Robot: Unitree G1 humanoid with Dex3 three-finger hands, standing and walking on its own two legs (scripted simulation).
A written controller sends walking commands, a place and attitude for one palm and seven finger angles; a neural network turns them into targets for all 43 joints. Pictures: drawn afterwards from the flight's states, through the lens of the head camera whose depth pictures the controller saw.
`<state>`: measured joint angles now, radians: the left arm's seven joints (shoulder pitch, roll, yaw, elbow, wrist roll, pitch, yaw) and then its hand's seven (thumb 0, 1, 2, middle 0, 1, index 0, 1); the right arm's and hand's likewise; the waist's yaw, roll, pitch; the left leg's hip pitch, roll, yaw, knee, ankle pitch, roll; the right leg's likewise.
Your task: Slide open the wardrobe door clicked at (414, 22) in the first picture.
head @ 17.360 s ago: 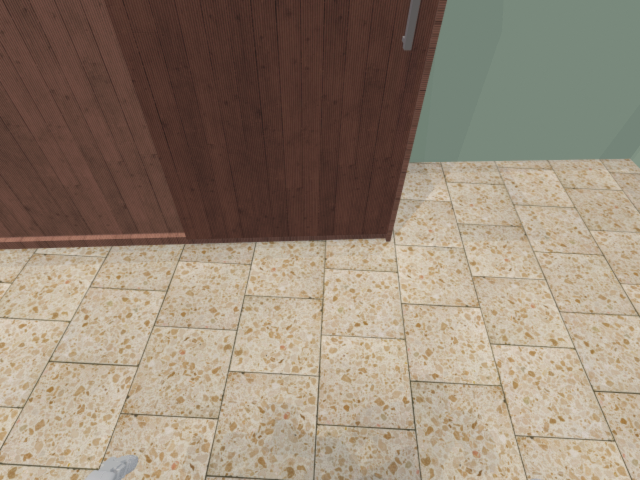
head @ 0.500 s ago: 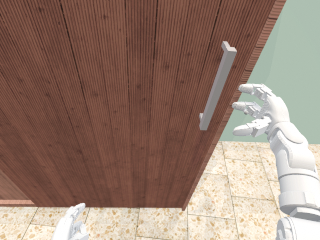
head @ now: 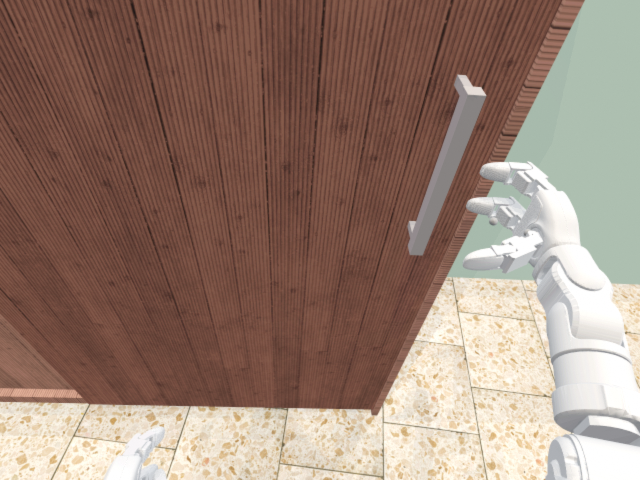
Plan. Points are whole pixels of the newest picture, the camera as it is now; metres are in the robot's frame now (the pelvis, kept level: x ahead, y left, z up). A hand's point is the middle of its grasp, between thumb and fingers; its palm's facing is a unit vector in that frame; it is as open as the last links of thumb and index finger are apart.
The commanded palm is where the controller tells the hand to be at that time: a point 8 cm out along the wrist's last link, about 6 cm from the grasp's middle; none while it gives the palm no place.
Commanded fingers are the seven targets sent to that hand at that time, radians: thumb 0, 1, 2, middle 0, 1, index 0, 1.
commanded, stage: move the hooked fingers beside the handle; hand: right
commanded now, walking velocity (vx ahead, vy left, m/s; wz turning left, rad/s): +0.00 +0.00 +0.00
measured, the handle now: (436, 176) +0.45 -0.10 +0.18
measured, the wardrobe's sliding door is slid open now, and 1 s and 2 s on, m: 0.00 0.00 0.00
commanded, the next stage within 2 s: feel for the door with the fingertips in 1.32 s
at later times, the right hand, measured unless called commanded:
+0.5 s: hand (500, 199) +0.40 -0.16 +0.19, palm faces -0.05 +1.00 -0.03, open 14.0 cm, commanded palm +0.38 -0.23 +0.19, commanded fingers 0.00 0.50 -0.30 0.30 1.20 0.30 1.20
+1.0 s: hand (511, 188) +0.40 -0.17 +0.21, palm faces -0.06 +1.00 -0.02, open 14.0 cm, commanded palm +0.38 -0.23 +0.18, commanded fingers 0.00 0.50 -0.30 0.30 1.20 0.30 1.20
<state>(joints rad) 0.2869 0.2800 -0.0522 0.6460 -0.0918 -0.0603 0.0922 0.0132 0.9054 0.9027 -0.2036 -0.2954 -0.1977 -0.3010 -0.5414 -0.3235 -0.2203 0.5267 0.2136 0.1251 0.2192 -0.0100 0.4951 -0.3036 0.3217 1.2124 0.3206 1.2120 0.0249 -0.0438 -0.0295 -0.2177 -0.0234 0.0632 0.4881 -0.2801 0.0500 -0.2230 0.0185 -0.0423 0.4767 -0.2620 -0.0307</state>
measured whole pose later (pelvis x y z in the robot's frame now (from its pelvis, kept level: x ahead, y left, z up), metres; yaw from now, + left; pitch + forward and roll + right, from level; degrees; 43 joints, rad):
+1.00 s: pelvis +0.01 -0.01 +0.00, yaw +0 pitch +0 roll +0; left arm 0.24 0.27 -0.07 0.66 -0.09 -0.07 0.09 0.01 0.91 0.90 -0.20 -0.30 -0.20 -0.30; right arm -0.62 -0.34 -0.21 0.51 0.24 0.17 0.23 -0.01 0.50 -0.30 0.31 1.20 0.30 1.20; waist 0.02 -0.05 -0.06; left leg -0.20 -0.02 0.07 0.47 -0.28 0.04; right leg -0.21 0.03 -0.04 0.47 -0.27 -0.04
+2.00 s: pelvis +0.01 +0.00 +0.00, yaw +0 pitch +0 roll +0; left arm 0.23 0.26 -0.06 0.64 -0.09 -0.04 0.08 0.01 0.91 0.90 -0.20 -0.30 -0.20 -0.30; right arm -0.59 -0.27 -0.17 0.47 0.21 0.18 0.14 -0.01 0.50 -0.30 0.34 1.22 0.33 1.22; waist 0.01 -0.04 -0.04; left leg -0.20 -0.02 0.06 0.48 -0.29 0.05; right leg -0.21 0.02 -0.04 0.47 -0.27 -0.03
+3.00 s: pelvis +0.01 +0.00 +0.00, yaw +1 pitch +0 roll +0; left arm 0.22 0.25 -0.06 0.64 -0.08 -0.02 0.06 0.01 0.91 0.90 -0.20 -0.30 -0.20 -0.30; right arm -0.54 -0.19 -0.11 0.38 0.20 0.21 0.07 -0.01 0.50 -0.30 0.31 1.20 0.30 1.20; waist 0.01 -0.04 -0.05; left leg -0.18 -0.03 0.05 0.47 -0.28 0.05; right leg -0.18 0.02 -0.05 0.45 -0.27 -0.03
